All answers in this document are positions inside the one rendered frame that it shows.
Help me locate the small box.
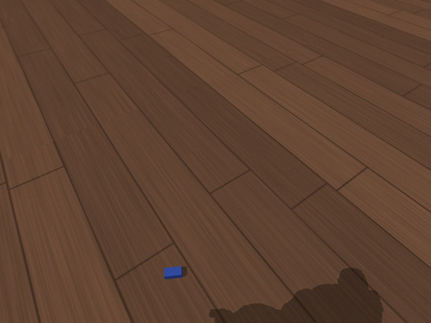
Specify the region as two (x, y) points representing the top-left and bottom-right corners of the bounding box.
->
(164, 266), (183, 279)

